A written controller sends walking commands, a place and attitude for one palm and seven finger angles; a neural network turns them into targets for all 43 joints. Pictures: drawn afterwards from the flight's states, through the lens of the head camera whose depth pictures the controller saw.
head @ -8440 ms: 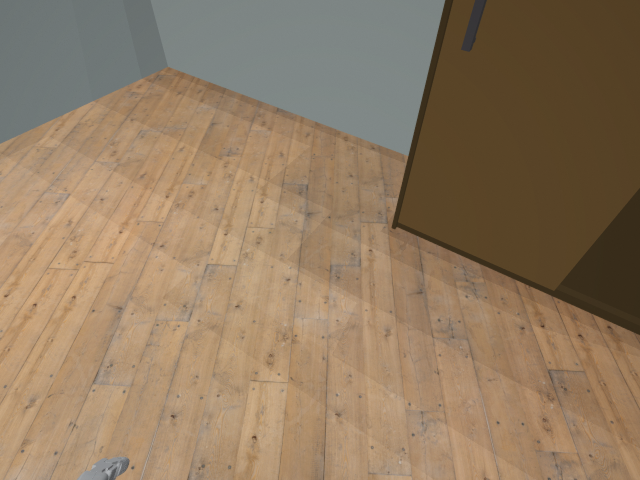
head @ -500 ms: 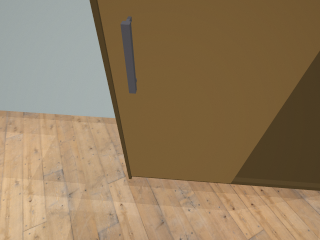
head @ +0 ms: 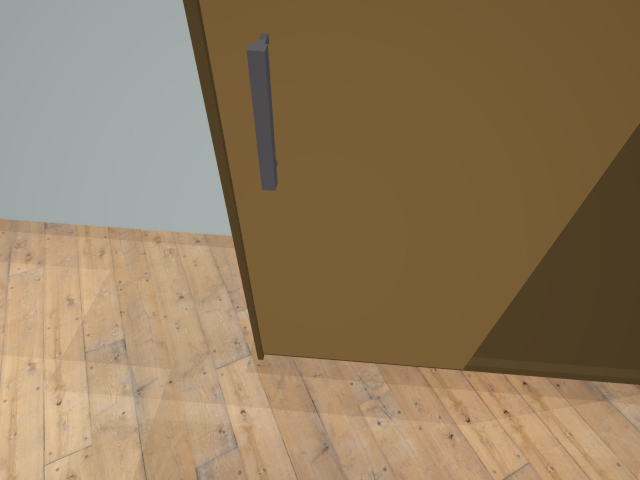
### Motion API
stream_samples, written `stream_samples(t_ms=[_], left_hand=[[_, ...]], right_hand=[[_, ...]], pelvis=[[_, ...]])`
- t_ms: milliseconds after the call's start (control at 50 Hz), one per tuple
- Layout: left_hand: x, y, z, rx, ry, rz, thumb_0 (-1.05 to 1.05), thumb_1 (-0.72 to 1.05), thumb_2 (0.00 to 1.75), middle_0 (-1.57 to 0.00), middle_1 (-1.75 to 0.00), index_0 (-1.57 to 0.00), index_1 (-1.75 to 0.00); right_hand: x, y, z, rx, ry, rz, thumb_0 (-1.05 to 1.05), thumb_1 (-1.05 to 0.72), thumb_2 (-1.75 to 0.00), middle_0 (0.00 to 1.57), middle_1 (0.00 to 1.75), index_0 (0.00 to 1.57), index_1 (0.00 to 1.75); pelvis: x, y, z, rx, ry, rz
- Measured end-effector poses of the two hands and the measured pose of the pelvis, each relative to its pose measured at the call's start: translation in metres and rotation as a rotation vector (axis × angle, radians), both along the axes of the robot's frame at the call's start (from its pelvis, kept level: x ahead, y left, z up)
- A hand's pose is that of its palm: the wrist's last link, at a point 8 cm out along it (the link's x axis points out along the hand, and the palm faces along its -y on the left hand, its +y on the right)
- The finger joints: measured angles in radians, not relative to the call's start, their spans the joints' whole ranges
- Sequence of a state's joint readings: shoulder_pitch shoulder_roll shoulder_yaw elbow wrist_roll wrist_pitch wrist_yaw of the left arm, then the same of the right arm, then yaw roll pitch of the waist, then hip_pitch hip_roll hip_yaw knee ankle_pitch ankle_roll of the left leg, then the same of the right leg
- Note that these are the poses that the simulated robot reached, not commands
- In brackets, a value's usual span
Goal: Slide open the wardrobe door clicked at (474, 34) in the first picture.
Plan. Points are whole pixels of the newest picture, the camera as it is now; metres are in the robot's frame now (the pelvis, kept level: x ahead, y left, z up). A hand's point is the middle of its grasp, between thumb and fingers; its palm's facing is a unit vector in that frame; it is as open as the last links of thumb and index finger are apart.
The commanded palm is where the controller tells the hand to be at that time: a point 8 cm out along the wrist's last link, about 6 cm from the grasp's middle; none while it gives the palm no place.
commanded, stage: look again from close up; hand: left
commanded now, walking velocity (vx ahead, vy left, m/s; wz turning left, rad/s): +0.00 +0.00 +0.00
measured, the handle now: (267, 118) +0.58 +0.12 +0.16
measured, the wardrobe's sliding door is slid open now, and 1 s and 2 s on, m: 0.00 0.00 0.00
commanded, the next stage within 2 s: shuffle to correct the standing spot in 0.40 s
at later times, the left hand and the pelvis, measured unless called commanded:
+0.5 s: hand out of the picture +0.05 +0.21 -0.17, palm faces +0.00 -0.97 -0.26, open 7.4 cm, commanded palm none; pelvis +0.01 +0.00 +0.00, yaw +0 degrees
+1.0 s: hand out of the picture +0.02 +0.16 -0.21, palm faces +0.09 -0.99 -0.12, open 7.4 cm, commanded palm none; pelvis +0.09 +0.01 -0.02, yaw +1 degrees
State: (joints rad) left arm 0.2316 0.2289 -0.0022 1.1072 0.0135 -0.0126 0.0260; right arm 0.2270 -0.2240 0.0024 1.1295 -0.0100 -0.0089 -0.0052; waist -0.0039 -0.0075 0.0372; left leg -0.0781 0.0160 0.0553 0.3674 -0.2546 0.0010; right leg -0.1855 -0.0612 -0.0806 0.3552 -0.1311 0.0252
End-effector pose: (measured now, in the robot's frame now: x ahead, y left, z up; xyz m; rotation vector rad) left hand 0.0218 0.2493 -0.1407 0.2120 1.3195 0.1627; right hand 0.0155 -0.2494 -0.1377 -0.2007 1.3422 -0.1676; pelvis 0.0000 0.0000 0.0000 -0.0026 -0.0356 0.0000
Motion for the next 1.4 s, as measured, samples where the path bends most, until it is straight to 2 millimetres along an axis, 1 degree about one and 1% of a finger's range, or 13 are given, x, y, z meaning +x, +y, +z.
stream_samples(t_ms=[540,620,880,920,980,1020,1060,1100,1160,1200,1260,1320,1400], left_hand=[[0.023,0.006,0.004,0.017,-0.018,-0.005,0.0,0.91,0.9,-0.2,-0.3,-0.2,-0.3],[0.023,0.002,0.001,0.013,-0.012,0.001,0.0,0.91,0.9,-0.2,-0.3,-0.2,-0.3],[0.005,-0.037,-0.024,-0.094,0.124,0.067,0.0,0.91,0.9,-0.2,-0.3,-0.2,-0.3],[0.001,-0.039,-0.028,-0.108,0.139,0.099,0.0,0.91,0.9,-0.2,-0.3,-0.2,-0.3],[-0.005,-0.036,-0.036,-0.129,0.181,0.133,0.0,0.91,0.9,-0.2,-0.3,-0.2,-0.3],[-0.002,-0.033,-0.038,-0.136,0.23,0.121,0.0,0.91,0.9,-0.2,-0.3,-0.2,-0.3],[0.012,-0.03,-0.037,-0.133,0.253,0.096,0.0,0.91,0.9,-0.2,-0.3,-0.2,-0.3],[0.036,-0.027,-0.036,-0.13,0.237,0.073,0.0,0.91,0.9,-0.2,-0.3,-0.2,-0.3],[0.088,-0.025,-0.034,-0.124,0.16,0.047,0.01,0.91,0.9,-0.2,-0.3,-0.2,-0.3],[0.123,-0.018,-0.033,-0.086,0.116,0.028,0.02,0.94,0.9,-0.2,-0.3,-0.2,-0.3],[0.173,-0.013,-0.03,-0.043,0.007,0.022,0.02,0.95,0.9,-0.2,-0.3,-0.2,-0.3],[0.207,-0.011,-0.028,-0.001,-0.085,0.029,0.02,0.94,0.9,-0.2,-0.3,-0.2,-0.3],[0.23,-0.016,-0.019,0.006,-0.12,0.021,0.01,0.93,0.9,-0.2,-0.3,-0.2,-0.3]], right_hand=[[0.023,-0.011,0.003,-0.025,-0.014,0.014,0.01,-0.91,-0.9,0.2,0.3,0.2,0.3],[0.023,-0.008,0.001,-0.018,-0.01,0.011,0.01,-0.91,-0.9,0.2,0.3,0.2,0.3],[-0.003,0.027,-0.02,0.053,0.147,-0.059,0.01,-0.91,-0.9,0.2,0.3,0.2,0.3],[0.0,0.033,-0.019,0.048,0.173,-0.056,0.01,-0.91,-0.9,0.2,0.3,0.2,0.3],[0.012,0.042,-0.019,0.034,0.173,-0.056,0.01,-0.91,-0.9,0.2,0.3,0.2,0.3],[0.018,0.048,-0.018,0.023,0.151,-0.075,0.01,-0.91,-0.9,0.2,0.3,0.2,0.3],[0.017,0.055,-0.014,0.019,0.15,-0.098,0.01,-0.91,-0.9,0.2,0.3,0.2,0.3],[0.011,0.063,-0.01,0.029,0.18,-0.118,0.01,-0.91,-0.9,0.2,0.3,0.2,0.3],[-0.002,0.074,-0.004,0.056,0.266,-0.141,0.0,-0.91,-0.9,0.2,0.3,0.2,0.3],[-0.008,0.078,-0.001,0.075,0.333,-0.152,0.0,-0.91,-0.9,0.2,0.3,0.2,0.3],[-0.008,0.074,-0.002,0.099,0.422,-0.168,0.01,-0.91,-0.9,0.2,0.3,0.2,0.3],[0.012,0.056,-0.013,0.094,0.437,-0.18,0.01,-0.91,-0.9,0.2,0.3,0.21,0.3],[0.069,0.029,-0.022,0.049,0.319,-0.144,0.01,-0.91,-0.9,0.2,0.3,0.2,0.3]], pelvis=[[0.014,-0.002,0.001,-0.001,0.006,0.002],[0.018,-0.003,0.0,-0.002,0.007,-0.001],[0.062,-0.003,-0.016,-0.028,0.027,-0.001],[0.07,0.0,-0.019,-0.035,0.031,0.016],[0.083,0.01,-0.024,-0.035,0.038,0.022],[0.093,0.014,-0.025,-0.026,0.04,0.009],[0.104,0.015,-0.022,-0.024,0.037,-0.003],[0.114,0.014,-0.02,-0.027,0.038,-0.001],[0.13,0.01,-0.018,-0.025,0.041,0.006],[0.14,0.005,-0.018,-0.023,0.039,0.012],[0.16,-0.004,-0.024,-0.011,0.022,0.026],[0.175,-0.011,-0.031,0.0,0.009,0.05],[0.177,-0.011,-0.025,-0.01,0.01,0.064]])
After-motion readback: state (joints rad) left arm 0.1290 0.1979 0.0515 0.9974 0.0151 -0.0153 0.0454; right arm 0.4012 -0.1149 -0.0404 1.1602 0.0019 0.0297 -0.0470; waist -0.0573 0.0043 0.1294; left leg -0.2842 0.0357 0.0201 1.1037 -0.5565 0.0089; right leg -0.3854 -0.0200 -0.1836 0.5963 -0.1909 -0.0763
